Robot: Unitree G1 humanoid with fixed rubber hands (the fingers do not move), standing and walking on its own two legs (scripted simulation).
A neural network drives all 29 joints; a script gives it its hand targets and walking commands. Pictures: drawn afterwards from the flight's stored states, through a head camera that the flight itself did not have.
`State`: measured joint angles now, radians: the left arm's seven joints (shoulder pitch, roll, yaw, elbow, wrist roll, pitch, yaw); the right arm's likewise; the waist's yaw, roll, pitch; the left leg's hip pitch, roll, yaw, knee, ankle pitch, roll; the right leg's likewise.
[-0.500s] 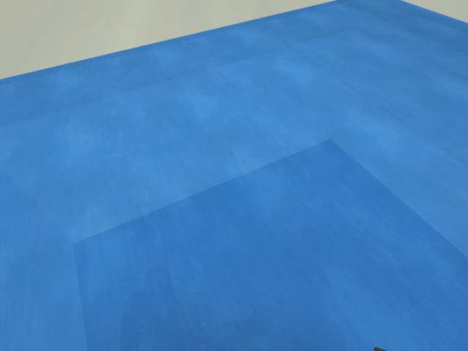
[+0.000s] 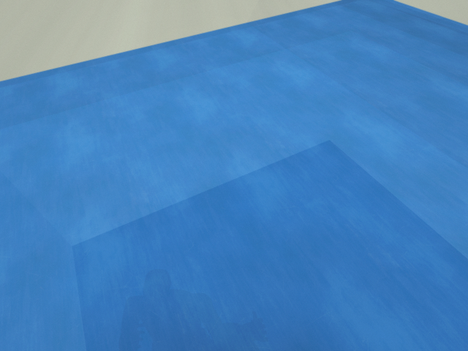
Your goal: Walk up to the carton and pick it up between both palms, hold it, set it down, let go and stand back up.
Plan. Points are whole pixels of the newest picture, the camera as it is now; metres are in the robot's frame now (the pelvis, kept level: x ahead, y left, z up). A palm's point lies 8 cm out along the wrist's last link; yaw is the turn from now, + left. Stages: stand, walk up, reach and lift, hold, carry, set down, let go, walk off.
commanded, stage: stand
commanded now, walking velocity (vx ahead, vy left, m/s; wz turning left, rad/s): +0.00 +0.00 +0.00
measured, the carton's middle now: out of the picture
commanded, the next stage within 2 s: walk up in 0.32 s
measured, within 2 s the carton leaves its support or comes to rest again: neither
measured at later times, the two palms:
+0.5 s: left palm out of the picture +0.06 +0.25 -0.11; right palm out of the picture +0.05 -0.25 -0.12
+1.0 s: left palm out of the picture +0.09 +0.13 -0.10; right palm out of the picture -0.02 -0.41 -0.13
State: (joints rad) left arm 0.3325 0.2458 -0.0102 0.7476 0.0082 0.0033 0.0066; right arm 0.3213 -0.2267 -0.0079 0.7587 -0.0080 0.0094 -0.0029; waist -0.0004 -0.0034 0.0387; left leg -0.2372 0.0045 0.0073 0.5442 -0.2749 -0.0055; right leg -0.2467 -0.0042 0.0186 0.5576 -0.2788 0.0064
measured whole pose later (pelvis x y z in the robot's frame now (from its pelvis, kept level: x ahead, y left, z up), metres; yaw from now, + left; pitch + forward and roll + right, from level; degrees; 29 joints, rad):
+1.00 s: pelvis -0.05 -0.11 -0.01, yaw -15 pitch -2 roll +1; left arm 0.23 0.26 0.03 0.75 0.04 0.07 -0.07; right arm 0.21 -0.34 -0.06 0.82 0.00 0.03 -0.06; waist 0.06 0.04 0.08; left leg -0.47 0.04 0.05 1.07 -0.55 0.03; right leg -0.36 0.00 0.07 0.63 -0.22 -0.01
